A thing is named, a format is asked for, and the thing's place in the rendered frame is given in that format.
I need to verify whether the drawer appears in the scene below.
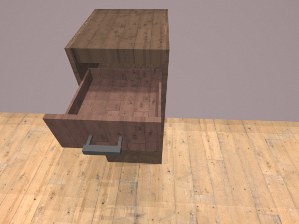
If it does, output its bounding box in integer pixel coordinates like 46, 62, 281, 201
43, 68, 162, 151

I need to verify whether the cabinet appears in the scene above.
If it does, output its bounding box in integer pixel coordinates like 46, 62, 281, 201
64, 9, 170, 164

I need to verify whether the handle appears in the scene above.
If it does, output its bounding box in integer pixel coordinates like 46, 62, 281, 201
82, 135, 123, 156

